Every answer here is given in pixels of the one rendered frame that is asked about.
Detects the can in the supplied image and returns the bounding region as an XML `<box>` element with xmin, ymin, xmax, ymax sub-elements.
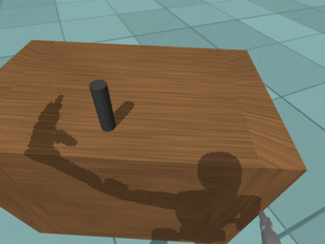
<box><xmin>89</xmin><ymin>80</ymin><xmax>116</xmax><ymax>132</ymax></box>

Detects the right robot hand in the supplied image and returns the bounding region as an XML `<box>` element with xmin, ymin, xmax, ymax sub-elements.
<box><xmin>259</xmin><ymin>210</ymin><xmax>281</xmax><ymax>244</ymax></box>

